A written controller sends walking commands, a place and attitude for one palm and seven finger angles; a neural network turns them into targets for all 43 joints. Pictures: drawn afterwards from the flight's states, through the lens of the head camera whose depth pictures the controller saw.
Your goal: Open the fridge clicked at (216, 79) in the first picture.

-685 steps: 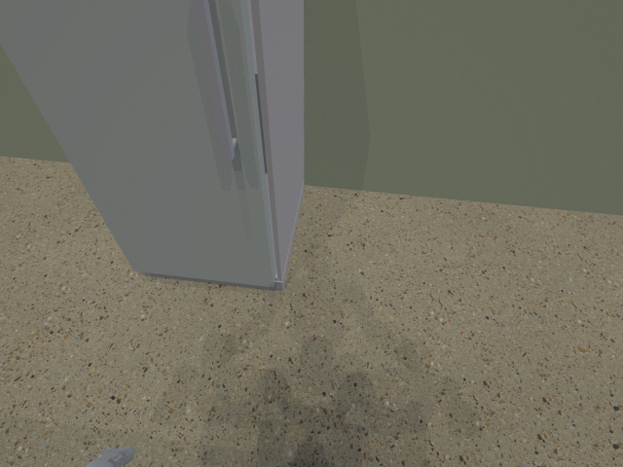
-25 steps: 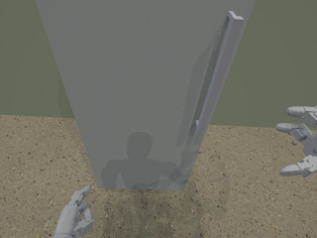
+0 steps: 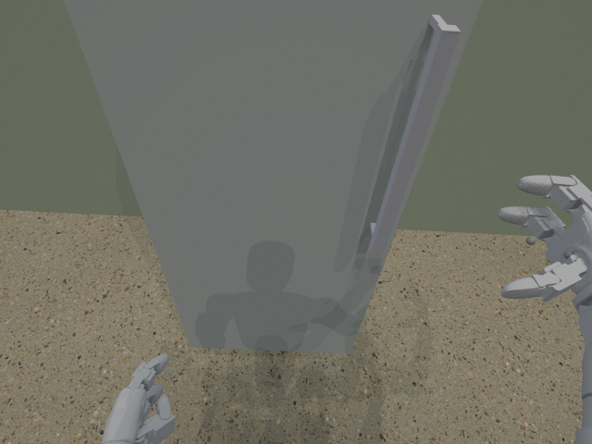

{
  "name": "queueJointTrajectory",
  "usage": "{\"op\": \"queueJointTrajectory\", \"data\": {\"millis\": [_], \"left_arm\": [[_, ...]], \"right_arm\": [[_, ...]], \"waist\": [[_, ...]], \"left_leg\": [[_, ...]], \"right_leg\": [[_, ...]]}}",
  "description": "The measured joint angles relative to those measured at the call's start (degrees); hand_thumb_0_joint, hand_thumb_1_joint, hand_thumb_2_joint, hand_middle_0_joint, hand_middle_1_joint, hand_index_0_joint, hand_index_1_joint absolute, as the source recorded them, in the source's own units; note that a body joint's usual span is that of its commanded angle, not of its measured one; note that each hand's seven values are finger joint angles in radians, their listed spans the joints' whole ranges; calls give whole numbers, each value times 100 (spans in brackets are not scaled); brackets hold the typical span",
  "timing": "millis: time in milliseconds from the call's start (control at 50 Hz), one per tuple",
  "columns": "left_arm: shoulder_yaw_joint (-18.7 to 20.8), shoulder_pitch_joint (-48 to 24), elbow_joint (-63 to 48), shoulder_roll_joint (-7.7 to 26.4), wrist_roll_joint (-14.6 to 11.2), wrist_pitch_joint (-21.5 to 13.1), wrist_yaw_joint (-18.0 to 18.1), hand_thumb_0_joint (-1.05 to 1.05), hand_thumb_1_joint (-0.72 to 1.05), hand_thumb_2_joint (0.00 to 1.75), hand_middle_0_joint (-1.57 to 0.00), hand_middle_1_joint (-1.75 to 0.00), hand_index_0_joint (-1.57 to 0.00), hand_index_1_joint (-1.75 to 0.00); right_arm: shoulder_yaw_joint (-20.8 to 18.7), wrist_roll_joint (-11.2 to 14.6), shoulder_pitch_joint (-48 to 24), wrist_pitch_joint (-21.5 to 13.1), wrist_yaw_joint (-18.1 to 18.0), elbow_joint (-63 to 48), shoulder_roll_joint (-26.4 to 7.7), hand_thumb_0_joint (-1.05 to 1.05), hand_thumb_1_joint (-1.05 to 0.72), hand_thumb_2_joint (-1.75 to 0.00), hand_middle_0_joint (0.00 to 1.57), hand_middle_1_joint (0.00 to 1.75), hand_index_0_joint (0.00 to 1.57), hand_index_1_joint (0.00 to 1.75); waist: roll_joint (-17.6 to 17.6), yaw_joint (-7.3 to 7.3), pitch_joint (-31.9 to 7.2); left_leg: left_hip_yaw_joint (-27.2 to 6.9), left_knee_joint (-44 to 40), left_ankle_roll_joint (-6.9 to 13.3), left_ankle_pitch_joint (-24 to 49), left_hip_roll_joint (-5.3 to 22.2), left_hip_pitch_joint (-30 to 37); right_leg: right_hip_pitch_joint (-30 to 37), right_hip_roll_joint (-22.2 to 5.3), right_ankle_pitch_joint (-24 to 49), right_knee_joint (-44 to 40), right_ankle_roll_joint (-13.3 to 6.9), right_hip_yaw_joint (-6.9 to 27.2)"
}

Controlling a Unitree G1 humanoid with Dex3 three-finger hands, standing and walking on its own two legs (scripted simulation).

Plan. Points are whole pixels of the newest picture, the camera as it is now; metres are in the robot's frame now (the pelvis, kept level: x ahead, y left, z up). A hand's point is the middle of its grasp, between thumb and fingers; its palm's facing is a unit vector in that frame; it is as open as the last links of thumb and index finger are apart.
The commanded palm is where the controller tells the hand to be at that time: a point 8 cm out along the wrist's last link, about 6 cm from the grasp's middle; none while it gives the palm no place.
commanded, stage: move the hooked fingers beside the handle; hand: right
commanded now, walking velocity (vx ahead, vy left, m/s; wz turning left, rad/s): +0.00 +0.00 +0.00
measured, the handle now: (400, 158) +0.51 -0.15 +0.14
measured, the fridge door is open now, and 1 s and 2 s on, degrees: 0 0 0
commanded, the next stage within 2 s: none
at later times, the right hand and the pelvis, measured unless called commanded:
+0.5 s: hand (494, 213) +0.37 -0.24 +0.16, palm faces +0.06 +1.00 -0.03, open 14.0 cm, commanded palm +0.35 -0.28 +0.16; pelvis +0.00 +0.00 +0.00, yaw +0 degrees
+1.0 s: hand (462, 184) +0.42 -0.21 +0.17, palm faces +0.03 +1.00 -0.02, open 14.0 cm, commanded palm +0.40 -0.26 +0.15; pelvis +0.00 +0.00 +0.00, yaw +1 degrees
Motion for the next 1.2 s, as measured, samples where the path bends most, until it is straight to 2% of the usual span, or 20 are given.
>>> {"op": "queueJointTrajectory", "data": {"millis": [220,320,440,720,1080,1200], "left_arm": [[36,62,1,-14,20,156,-79,2,90,90,-20,-30,-21,-30],[48,61,-2,-13,13,213,-61,1,90,90,-20,-30,-21,-30],[39,10,44,23,-8,278,6,1,90,90,-20,-30,-21,-30],[99,203,67,80,6,419,-57,1,90,90,-20,-30,-21,-30],[158,436,211,82,50,596,-142,1,90,90,-20,-30,-21,-30],[143,432,197,73,74,656,-178,1,90,90,-20,-30,-21,-30]], "right_arm": [[120,-77,-193,60,-196,144,150,-2,50,-30,30,120,30,120],[122,-176,-358,32,-316,338,136,-2,50,-30,30,120,30,120],[226,-241,-841,-20,-293,927,28,-2,50,-30,30,120,30,120],[295,-383,-1633,-354,-402,1909,-33,-2,50,-30,30,120,30,120],[419,-554,-2343,-736,-620,2758,27,-2,50,-30,30,120,30,120],[340,-705,-2781,-882,-723,3448,-113,-2,50,-30,30,120,30,120]], "waist": [[-21,62,-75],[-4,53,-61],[24,83,-32],[50,285,-103],[68,393,-155],[124,497,-151]], "left_leg": [[-78,8,-6,-8,-2,-126],[-64,3,11,-7,-18,-142],[-26,21,24,0,-17,-224],[-107,73,28,13,-37,-495],[-135,93,9,46,-23,-681],[-158,174,11,52,-15,-856]], "right_leg": [[-45,12,25,-101,-4,-76],[-69,-6,28,-100,11,-63],[-182,-12,31,-45,19,-24],[-410,-21,18,-7,18,-103],[-613,-4,13,65,-8,-124],[-785,2,5,158,-13,-143]]}}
